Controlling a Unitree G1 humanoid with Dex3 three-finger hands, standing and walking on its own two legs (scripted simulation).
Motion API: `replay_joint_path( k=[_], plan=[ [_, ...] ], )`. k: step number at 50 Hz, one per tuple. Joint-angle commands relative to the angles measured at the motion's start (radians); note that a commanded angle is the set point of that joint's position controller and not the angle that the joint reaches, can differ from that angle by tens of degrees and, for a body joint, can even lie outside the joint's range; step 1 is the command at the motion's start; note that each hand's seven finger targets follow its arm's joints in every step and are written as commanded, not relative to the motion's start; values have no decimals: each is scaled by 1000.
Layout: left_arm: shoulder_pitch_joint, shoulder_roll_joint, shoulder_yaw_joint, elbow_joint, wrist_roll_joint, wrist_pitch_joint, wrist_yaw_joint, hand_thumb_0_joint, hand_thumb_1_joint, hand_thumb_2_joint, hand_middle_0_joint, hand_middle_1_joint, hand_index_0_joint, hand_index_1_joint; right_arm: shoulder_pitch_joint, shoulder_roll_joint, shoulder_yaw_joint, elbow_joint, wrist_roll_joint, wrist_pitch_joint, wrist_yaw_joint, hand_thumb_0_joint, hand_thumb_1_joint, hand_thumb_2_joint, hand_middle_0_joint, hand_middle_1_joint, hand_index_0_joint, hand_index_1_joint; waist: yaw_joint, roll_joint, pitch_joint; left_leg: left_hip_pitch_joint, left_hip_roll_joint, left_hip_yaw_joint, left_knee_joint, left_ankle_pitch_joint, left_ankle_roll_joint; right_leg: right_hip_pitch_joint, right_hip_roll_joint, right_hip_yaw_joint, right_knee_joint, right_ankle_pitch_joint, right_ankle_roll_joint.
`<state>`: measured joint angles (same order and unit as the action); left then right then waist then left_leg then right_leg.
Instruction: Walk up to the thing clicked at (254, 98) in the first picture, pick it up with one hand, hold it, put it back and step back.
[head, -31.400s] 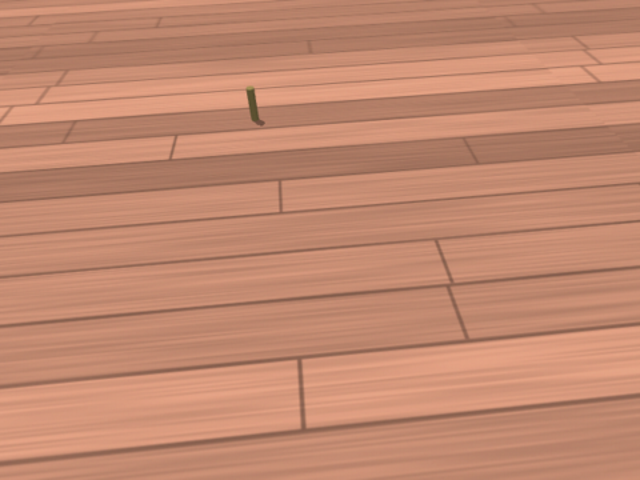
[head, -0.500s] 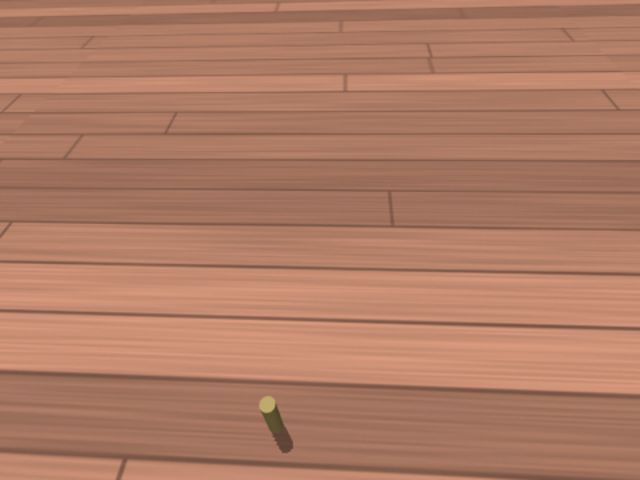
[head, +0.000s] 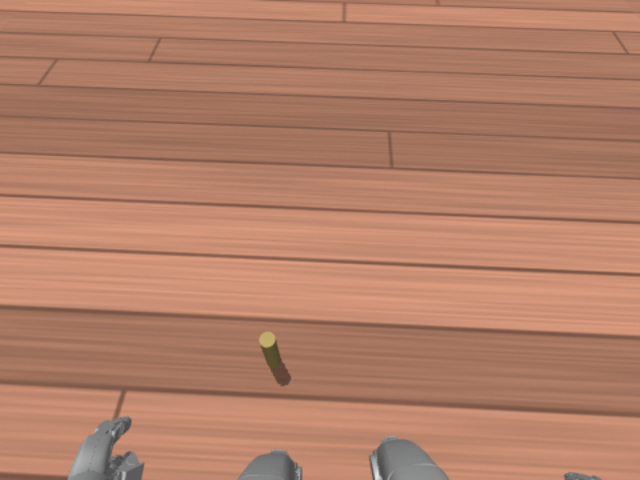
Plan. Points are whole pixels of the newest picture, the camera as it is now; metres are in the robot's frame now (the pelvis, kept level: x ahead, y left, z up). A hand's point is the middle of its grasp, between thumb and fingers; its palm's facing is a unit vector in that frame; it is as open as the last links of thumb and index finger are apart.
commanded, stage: step back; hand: left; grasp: from the side
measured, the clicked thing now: (270, 350) +0.47 +0.15 -0.65
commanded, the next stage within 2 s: none
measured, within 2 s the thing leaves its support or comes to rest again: neither
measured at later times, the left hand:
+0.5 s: hand out of the picture -0.01 +0.24 -0.12, palm faces -0.03 -0.91 -0.42, open 7.4 cm
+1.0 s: hand out of the picture -0.17 +0.28 -0.14, palm faces -0.05 -0.92 -0.39, open 7.4 cm
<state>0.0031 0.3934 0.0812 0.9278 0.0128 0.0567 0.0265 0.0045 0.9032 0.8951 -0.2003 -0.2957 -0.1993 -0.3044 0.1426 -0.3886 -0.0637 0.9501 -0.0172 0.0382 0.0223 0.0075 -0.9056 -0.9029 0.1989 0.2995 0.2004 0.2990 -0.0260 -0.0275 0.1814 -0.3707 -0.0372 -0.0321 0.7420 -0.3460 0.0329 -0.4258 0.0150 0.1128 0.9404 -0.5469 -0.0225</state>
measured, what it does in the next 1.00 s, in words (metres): walks backwards: right foot, then left foot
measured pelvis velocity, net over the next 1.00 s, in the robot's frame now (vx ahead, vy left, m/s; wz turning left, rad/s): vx -0.26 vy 0.01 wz -0.06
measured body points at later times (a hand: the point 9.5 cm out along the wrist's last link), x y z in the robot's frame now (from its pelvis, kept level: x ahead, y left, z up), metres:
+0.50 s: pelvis -0.11 -0.02 +0.02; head -0.05 -0.05 +0.46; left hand -0.01 +0.28 -0.09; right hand -0.03 -0.34 -0.12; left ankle -0.11 +0.12 -0.64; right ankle -0.10 -0.13 -0.71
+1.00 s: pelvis -0.26 +0.01 +0.01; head -0.20 +0.02 +0.46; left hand -0.17 +0.33 -0.12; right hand -0.13 -0.30 -0.09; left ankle -0.16 +0.12 -0.71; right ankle -0.32 -0.14 -0.66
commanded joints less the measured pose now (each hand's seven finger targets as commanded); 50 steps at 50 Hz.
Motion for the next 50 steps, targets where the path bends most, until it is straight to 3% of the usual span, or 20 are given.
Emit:
replay_joint_path(
  k=[1, 9, 13, 14, 15, 16, 17, 19, 20, 26, 30, 32, 33, 34, 35, 36, 38, 40, 46, 50],
  plan=[
    [110, 172, 32, -61, -11, -13, 21, 0, 900, 900, -200, -300, -200, -300, -59, -260, -62, -115, -16, -31, -43, 0, -900, -900, 200, 300, 200, 300, 53, 158, -253, 172, 295, -325, -280, 585, 201, -70, 71, 98, 313, -31, -16],
    [113, 157, 43, -110, -3, -32, -1, 0, 900, 900, -200, -300, -200, -300, 45, -233, -58, -143, -13, -28, -54, 0, -900, -900, 200, 300, 200, 300, -16, 180, -256, 298, 283, -261, -244, 542, 229, -10, 19, -25, -34, 3, 39],
    [266, 137, 50, -52, 8, -46, -10, 0, 900, 900, -200, -300, -200, -300, -10, -247, -51, -158, 4, -8, -48, 0, -900, -900, 200, 300, 200, 300, 39, 181, -312, 144, 209, -181, -159, 397, 133, 279, 18, -122, -499, 293, 3],
    [272, 177, 60, -58, 22, -54, -8, 0, 900, 900, -200, -300, -200, -300, -8, -219, -40, -158, 14, -5, -44, 0, -900, -900, 200, 300, 200, 300, 42, 131, -300, 4, 171, -165, -133, 267, 75, 360, -39, -28, -506, 341, -24],
    [247, 263, 81, -82, 30, -58, -8, 0, 900, 900, -200, -300, -200, -300, -6, -172, -26, -171, 21, -6, -39, 0, -900, -900, 200, 300, 200, 300, 34, -124, -252, -200, 16, -79, 60, -11, 2, 381, -249, 289, -562, 356, -111],
    [188, 356, 98, -119, 26, -55, -7, 0, 900, 900, -200, -300, -200, -300, -66, -180, -36, -176, 14, 0, -56, 0, -900, -900, 200, 300, 200, 300, 86, -255, -189, -182, -71, -88, 299, -275, -24, 167, -446, 483, -620, 465, -292],
    [136, 319, 92, -148, 24, -61, -3, 0, 900, 900, -200, -300, -200, -300, -55, -211, -47, -156, 9, 6, -59, 0, -900, -900, 200, 300, 200, 300, 61, -180, -134, -147, -59, -174, 456, -262, -35, 77, -447, 472, -625, 528, -303],
    [28, 220, 66, -171, 14, -65, 3, 0, 900, 900, -200, -300, -200, -300, 46, -192, -39, -117, 26, 0, -56, 0, -900, -900, 200, 300, 200, 300, -27, -66, -123, -157, -105, -192, 477, -138, -22, 151, -249, 157, -525, 722, -175],
    [26, 216, 68, -179, 18, -64, 4, 0, 900, 900, -200, -300, -200, -300, 64, -184, -30, -110, 26, -6, -58, 0, -900, -900, 200, 300, 200, 300, -22, -112, -139, -162, -115, -161, 471, -122, -31, 182, -224, 113, -503, 745, -154],
    [194, 196, 63, -189, 20, -56, 20, 0, 900, 900, -200, -300, -200, -300, 7, -183, -23, -148, 11, -9, -59, 0, -900, -900, 200, 300, 200, 300, 88, -124, -210, -192, -48, -102, 258, -180, -59, 435, -277, 137, -429, 853, -214],
    [172, 222, 60, -213, 11, -46, 20, 0, 900, 900, -200, -300, -200, -300, 55, -176, -32, -144, 2, -17, -48, 0, -900, -900, 200, 300, 200, 300, 61, -178, -254, -43, 6, -25, -37, -142, -25, 406, -277, 125, -372, 891, -192],
    [122, 233, 52, -228, -2, -36, 10, 0, 900, 900, -200, -300, -200, -300, 129, -168, -41, -107, -2, -24, -41, 0, -900, -900, 200, 300, 200, 300, 4, -143, -270, 116, -6, 39, -271, 93, -14, 301, -230, 74, -312, 783, -140],
    [133, 210, 42, -234, -4, -32, 7, 0, 900, 900, -200, -300, -200, -300, 115, -199, -53, -113, -11, -27, -40, 0, -900, -900, 200, 300, 200, 300, 9, -82, -264, 190, 42, -43, -291, 213, 4, 192, -186, 69, -276, 648, -89],
    [158, 176, 34, -241, -8, -31, 5, 0, 900, 900, -200, -300, -200, -300, 94, -273, -71, -136, -28, -29, -37, 0, -900, -900, 200, 300, 200, 300, 11, 100, -273, 266, 233, -290, -304, 367, 86, 25, -68, 13, -141, 383, -33],
    [90, 182, 45, -239, -15, -30, 18, 0, 900, 900, -200, -300, -200, -300, 55, -357, -81, -149, -13, -24, -26, 0, -900, -900, 200, 300, 200, 300, -31, 280, -247, 125, 391, -455, -385, 479, 240, 7, 89, -52, 61, -95, -1],
    [61, 195, 55, -227, 3, -26, 27, 0, 900, 900, -200, -300, -200, -300, 55, -353, -85, -147, -20, -27, -28, 0, -900, -900, 200, 300, 200, 300, -48, 231, -214, 54, 430, -519, -406, 428, 288, 0, 89, 63, 234, -146, -3],
    [136, 178, 51, -195, -12, -22, 25, 0, 900, 900, -200, -300, -200, -300, -47, -258, -55, -164, -24, -25, -38, 0, -900, -900, 200, 300, 200, 300, 31, 106, -183, 123, 309, -292, -347, 468, 205, -89, 88, 110, 339, -29, -12],
    [217, 188, 56, -159, -12, -26, 16, 0, 900, 900, -200, -300, -200, -300, -65, -239, -50, -178, -15, -30, -47, 0, -900, -900, 200, 300, 200, 300, 56, 165, -174, 131, 312, -254, -323, 458, 214, -86, 74, 66, 365, 26, 9],
    [202, 170, 55, -170, 1, -32, -4, 0, 900, 900, -200, -300, -200, -300, 8, -226, -51, -187, -12, -30, -44, 0, -900, -900, 200, 300, 200, 300, -14, 190, -206, 264, 286, -208, -311, 411, 234, -59, 53, -1, 137, 27, 60],
    [272, 173, 56, -139, 2, -34, -10, 0, 900, 900, -200, -300, -200, -300, -24, -253, -61, -210, -17, -14, -42, 0, -900, -900, 200, 300, 200, 300, 8, 225, -252, 195, 288, -194, -317, 255, 195, 101, 9, -78, -141, 55, 38]
  ],
)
